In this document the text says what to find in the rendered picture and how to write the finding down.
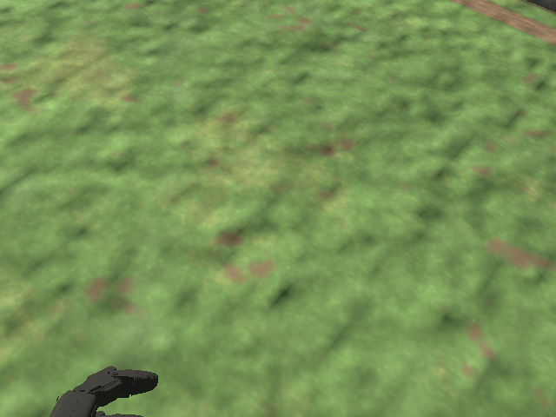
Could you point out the left robot hand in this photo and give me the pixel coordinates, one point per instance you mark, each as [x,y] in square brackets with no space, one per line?
[102,388]

